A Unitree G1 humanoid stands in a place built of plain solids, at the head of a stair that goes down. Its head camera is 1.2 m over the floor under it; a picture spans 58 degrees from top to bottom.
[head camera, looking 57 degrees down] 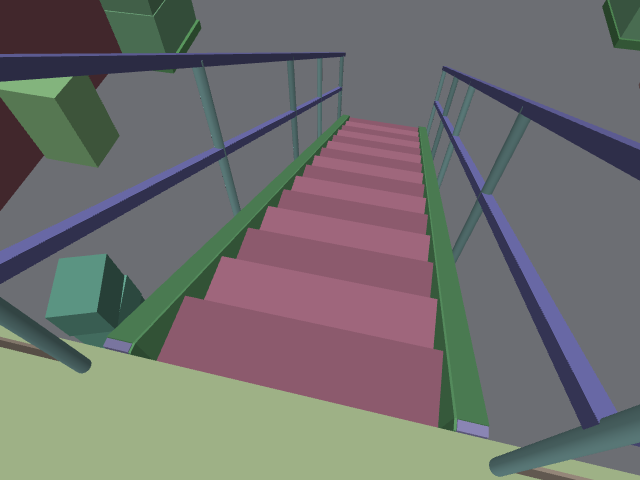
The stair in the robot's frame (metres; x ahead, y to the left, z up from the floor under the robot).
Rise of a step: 0.18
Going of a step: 0.27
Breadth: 0.89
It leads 13 degrees to the right of straight ahead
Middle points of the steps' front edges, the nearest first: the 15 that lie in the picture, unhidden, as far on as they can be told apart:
0.30 0.10 0.00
0.56 0.04 -0.18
0.83 -0.03 -0.35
1.10 -0.09 -0.53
1.37 -0.15 -0.71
1.64 -0.21 -0.89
1.90 -0.27 -1.07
2.17 -0.33 -1.24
2.44 -0.39 -1.42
2.71 -0.45 -1.60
2.98 -0.52 -1.78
3.24 -0.58 -1.95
3.51 -0.64 -2.13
3.78 -0.70 -2.31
4.05 -0.76 -2.48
